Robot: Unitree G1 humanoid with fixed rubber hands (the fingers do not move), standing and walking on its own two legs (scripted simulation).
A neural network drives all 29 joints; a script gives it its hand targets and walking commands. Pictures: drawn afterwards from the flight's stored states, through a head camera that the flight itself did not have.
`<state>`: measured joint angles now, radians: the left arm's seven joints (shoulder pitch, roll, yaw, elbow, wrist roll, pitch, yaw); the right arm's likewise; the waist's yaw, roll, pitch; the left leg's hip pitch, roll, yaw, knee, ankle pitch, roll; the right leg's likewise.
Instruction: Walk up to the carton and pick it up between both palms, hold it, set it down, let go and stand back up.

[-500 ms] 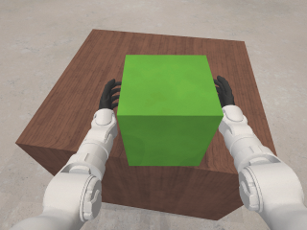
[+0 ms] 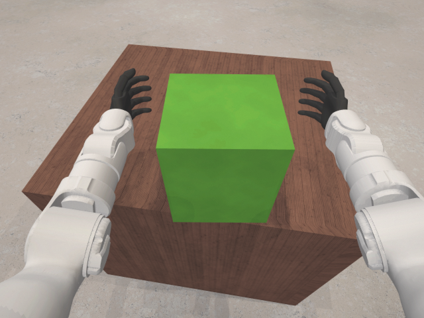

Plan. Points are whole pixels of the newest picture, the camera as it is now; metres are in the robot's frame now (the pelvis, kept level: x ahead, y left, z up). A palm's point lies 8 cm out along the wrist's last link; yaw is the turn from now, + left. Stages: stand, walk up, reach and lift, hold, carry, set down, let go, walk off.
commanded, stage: set down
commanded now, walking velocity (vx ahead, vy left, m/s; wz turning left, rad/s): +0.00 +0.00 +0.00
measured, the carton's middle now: (220, 152) +0.45 +0.04 +0.05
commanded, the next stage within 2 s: none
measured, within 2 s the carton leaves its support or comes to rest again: neither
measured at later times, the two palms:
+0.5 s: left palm (103, 79) +0.43 +0.23 +0.23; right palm (365, 77) +0.48 -0.18 +0.24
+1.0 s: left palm (103, 143) +0.36 +0.23 +0.16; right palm (355, 146) +0.40 -0.19 +0.15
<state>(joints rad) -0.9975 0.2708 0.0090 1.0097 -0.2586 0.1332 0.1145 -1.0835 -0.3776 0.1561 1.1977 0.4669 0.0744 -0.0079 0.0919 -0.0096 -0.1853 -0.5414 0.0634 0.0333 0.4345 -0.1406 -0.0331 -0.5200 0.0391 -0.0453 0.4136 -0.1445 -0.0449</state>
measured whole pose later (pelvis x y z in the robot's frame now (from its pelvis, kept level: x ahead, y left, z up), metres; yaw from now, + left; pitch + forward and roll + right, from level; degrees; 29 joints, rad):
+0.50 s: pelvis +0.01 +0.00 +0.01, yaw +1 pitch +6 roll -1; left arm -0.96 0.33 0.10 0.56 -0.20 0.63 0.12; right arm -1.13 -0.47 0.11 1.00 0.51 0.34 -0.02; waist 0.06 -0.01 -0.08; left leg -0.32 0.06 0.02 0.36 -0.14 -0.04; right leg -0.28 0.04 -0.04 0.31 -0.13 -0.04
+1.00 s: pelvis +0.00 +0.00 +0.01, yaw +0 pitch +2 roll +0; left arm -0.51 0.25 0.15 0.12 -0.17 0.67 0.11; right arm -0.65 -0.37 0.01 0.54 0.40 0.33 -0.01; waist 0.04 -0.02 -0.01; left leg -0.24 0.04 0.04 0.33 -0.13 -0.03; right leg -0.23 0.03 -0.02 0.34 -0.14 -0.04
